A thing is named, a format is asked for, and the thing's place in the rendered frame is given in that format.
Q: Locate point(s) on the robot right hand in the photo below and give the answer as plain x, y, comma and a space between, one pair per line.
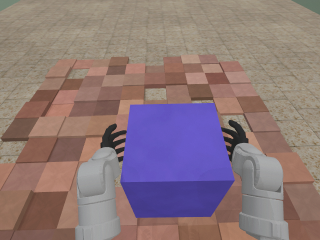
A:
238, 137

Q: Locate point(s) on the robot left hand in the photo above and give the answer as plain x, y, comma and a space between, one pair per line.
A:
107, 140

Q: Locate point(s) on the carton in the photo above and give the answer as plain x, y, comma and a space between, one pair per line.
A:
175, 161

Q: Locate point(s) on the robot left forearm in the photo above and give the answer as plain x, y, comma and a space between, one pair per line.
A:
96, 193

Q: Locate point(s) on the robot right forearm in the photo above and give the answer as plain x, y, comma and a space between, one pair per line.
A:
262, 215

